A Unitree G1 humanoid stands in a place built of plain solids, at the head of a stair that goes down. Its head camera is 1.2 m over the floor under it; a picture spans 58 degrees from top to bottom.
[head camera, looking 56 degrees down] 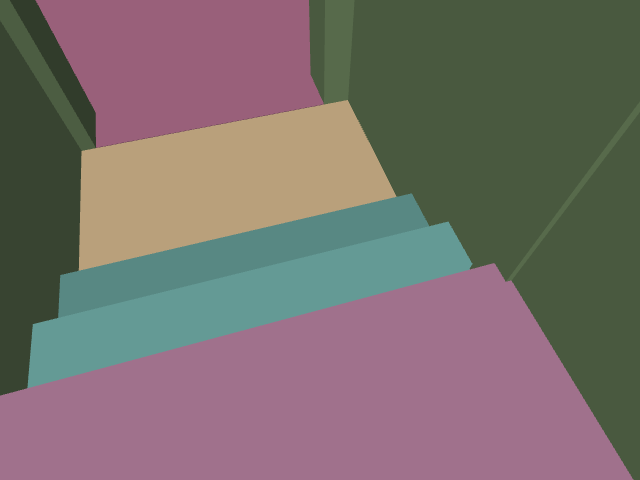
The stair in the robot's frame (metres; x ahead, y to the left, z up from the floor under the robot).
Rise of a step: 0.16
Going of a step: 0.29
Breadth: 1.53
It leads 16 degrees to the left of straight ahead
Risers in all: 3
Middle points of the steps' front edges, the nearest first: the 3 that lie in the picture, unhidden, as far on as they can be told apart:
0.51 0.15 0.00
0.79 0.23 -0.16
1.07 0.31 -0.32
